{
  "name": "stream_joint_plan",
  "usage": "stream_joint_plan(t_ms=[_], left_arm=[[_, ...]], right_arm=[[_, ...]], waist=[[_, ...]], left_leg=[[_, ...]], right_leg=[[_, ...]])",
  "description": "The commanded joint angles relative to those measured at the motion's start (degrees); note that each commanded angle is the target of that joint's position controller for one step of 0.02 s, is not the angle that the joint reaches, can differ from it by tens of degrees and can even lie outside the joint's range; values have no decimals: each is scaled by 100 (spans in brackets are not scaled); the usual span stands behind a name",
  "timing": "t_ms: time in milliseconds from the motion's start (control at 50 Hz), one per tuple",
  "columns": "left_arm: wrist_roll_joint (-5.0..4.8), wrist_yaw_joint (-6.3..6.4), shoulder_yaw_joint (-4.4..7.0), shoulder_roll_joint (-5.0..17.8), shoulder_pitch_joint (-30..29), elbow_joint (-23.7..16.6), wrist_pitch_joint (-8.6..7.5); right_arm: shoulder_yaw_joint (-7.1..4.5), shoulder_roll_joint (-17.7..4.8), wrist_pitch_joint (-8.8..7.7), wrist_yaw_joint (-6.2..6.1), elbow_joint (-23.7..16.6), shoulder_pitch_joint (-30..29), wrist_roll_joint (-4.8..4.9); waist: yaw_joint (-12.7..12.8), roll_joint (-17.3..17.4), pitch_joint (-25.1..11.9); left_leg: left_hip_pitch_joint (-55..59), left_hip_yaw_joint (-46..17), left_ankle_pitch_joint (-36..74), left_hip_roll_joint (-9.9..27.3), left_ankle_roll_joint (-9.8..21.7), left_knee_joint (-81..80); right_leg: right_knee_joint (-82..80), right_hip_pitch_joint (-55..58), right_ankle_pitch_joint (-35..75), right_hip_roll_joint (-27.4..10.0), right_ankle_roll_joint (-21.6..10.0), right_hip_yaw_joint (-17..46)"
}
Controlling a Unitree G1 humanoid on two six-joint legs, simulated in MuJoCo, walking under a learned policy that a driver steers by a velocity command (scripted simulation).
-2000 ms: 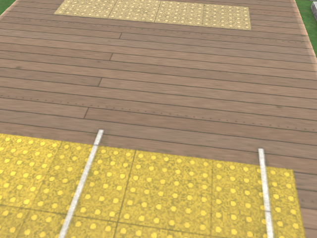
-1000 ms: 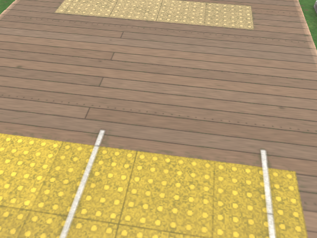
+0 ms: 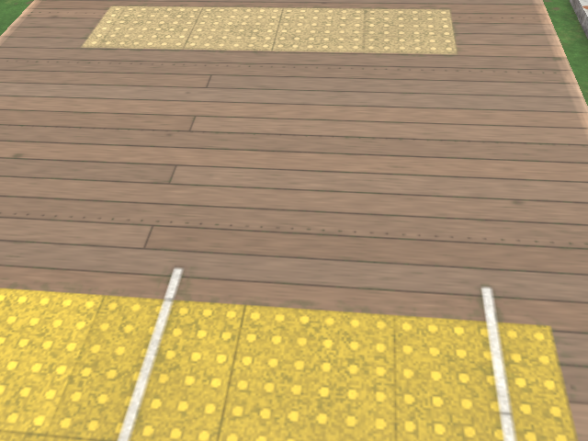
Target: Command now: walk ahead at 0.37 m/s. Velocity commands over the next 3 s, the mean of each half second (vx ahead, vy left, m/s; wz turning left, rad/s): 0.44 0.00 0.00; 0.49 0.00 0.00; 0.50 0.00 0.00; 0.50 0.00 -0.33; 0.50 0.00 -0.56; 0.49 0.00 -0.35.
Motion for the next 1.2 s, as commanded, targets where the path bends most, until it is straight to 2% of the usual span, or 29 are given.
stream_joint_plan(t_ms=[20,60,80,100,120,140,160,180,260,380,460,520,560,580,600,620,640,660,680,720,820,920,1020,1080,1120,1140,1160,1180,1200], left_arm=[[-8,-12,55,147,-53,-360,-25],[28,43,155,266,551,-169,-19],[42,98,257,442,1248,65,-79],[144,175,386,911,2079,212,-162],[96,184,460,1297,2386,280,-148],[67,181,394,1035,1657,160,-131],[39,123,319,815,991,-52,-182],[37,83,281,712,732,-91,-239],[16,158,124,329,1122,121,-444],[22,170,79,263,1552,262,-506],[26,218,108,380,1729,410,-520],[35,258,134,485,1591,481,-508],[80,284,204,686,1402,491,-429],[53,282,213,708,1304,465,-386],[2,264,164,512,1341,311,-360],[-216,191,74,-139,2034,236,-330],[-126,209,172,298,1552,177,-326],[-83,195,202,414,975,-2,-362],[-58,190,203,381,762,-24,-384],[91,127,198,193,857,38,-257],[159,-32,197,128,82,-213,-22],[52,-59,137,159,-1197,-608,-42],[35,-39,98,160,-1951,-837,-92],[48,1,151,264,-1806,-854,-155],[63,81,263,437,-774,-531,-218],[123,129,351,572,221,-193,-275],[274,183,484,1037,1224,7,-307],[276,130,592,1454,1300,32,-274],[63,82,540,1143,724,-50,-201]], right_arm=[[-115,-742,-128,11,-315,-354,14],[-133,-780,-106,61,-341,-442,31],[-85,-677,-113,99,-345,-392,-4],[35,-282,-116,140,-503,-553,-40],[76,-25,-126,188,-797,-499,23],[11,-318,-104,237,-917,-725,-61],[-15,-387,-123,298,-982,-1007,-36],[-23,-348,-152,320,-973,-1081,16],[-79,-244,-5,369,-1006,-1178,-16],[-39,-134,50,389,-1632,-2907,-19],[3,-102,67,394,-1867,-3410,4],[-77,-285,25,308,-1840,-3122,-21],[-219,-549,-23,197,-1470,-1946,-34],[-310,-694,-65,145,-1155,-1029,-97],[-440,-1155,-80,88,-1011,-172,-239],[-516,-1508,-65,136,-1020,-249,-289],[-487,-1283,-29,186,-1103,-823,-56],[-370,-903,-59,201,-1180,-1355,12],[-284,-602,-113,222,-1151,-1535,3],[-161,-252,-185,166,-948,-1484,8],[-162,-515,-297,145,-649,-840,53],[-97,-458,-266,145,-551,-396,49],[-88,-523,-252,65,-371,50,-4],[-114,-609,-233,5,-330,-100,-41],[-151,-718,-202,-15,-320,-262,-55],[-146,-710,-179,-8,-343,-353,-22],[-80,-496,-178,19,-525,-347,44],[-3,56,-160,100,-546,430,274],[-138,-506,-133,79,-549,-125,122]], waist=[[336,445,1088],[596,216,978],[844,-206,628],[1147,-1334,300],[949,-2226,262],[539,-1392,692],[339,-704,901],[220,-388,895],[78,-442,779],[382,-465,1103],[446,-683,1132],[214,-785,895],[-280,-853,212],[-663,-697,-252],[-886,-132,-910],[-335,1085,-1350],[-234,334,-1050],[-77,63,-273],[48,-257,65],[348,-117,295],[384,24,693],[86,125,891],[-137,215,955],[65,245,876],[521,283,339],[935,147,-159],[1222,-371,-893],[802,-1661,-1485],[703,-624,-1013]], left_leg=[[-1468,-953,-1019,1348,917,-756],[-2018,-737,-748,1184,843,-3],[-2211,-464,-163,913,725,1038],[-2699,203,-176,365,428,3017],[-3992,170,-1312,-251,288,4678],[-4156,-374,-921,251,381,5558],[-4117,-490,-309,471,406,5629],[-3857,-516,89,616,380,5409],[-3665,-266,545,669,197,4925],[-4193,153,1223,592,-74,3288],[-3465,428,1492,348,138,2009],[-2778,530,1252,53,504,1667],[-1636,520,872,-238,734,1530],[-434,419,1074,-162,853,1195],[926,-953,270,1099,1088,1152],[2076,-3958,-83,2601,1889,372],[1511,-4105,-374,2351,1747,-103],[684,-3147,-149,2176,1532,-218],[92,-2537,507,1922,1377,-373],[-613,-1630,1164,1469,1071,-575],[-723,-905,1852,1223,993,-922],[-357,-466,2615,984,759,-966],[513,-367,3197,1169,780,-733],[925,-290,4451,1348,761,-200],[973,-187,5686,1302,648,1020],[493,-29,5228,1105,545,2158],[-742,159,3137,799,455,3909],[-2811,109,-1425,-369,247,5979],[-3307,-673,-1099,-35,359,6266]], right_leg=[[-847,629,192,149,-37,-305],[-1353,1832,475,439,-65,-623],[-1674,2666,238,426,-96,-428],[-2724,3255,-1216,-897,-259,1359],[-3980,3495,-2754,-1954,-791,4126],[-4055,2737,-2966,-2015,-929,4168],[-3931,2224,-2294,-1806,-881,3445],[-3927,1949,-1276,-1496,-777,2622],[-3927,2078,829,-986,-648,1320],[-3985,2445,2368,-780,-749,637],[-3879,2693,3586,-830,-644,314],[-3220,3177,5463,-923,-547,132],[-1740,3361,6453,-893,-434,19],[-555,2844,5777,-708,-340,-90],[1240,1659,3612,-372,-291,-237],[3318,-400,-923,767,-103,-5],[3632,-798,-536,458,-213,738],[3378,-932,36,178,-247,713],[3058,-763,316,8,-255,664],[2519,-299,443,-206,-185,619],[1681,-878,977,-389,39,287],[93,-1159,1934,-280,178,-36],[-918,-1099,2064,-26,18,-206],[-1272,-658,1509,180,-254,-245],[-1504,507,1091,527,-487,-333],[-1818,1737,1382,489,-639,-270],[-1812,3238,972,-765,-930,1088],[-2542,4574,621,-2273,-1819,4010],[-2871,4005,57,-1916,-1560,3950]])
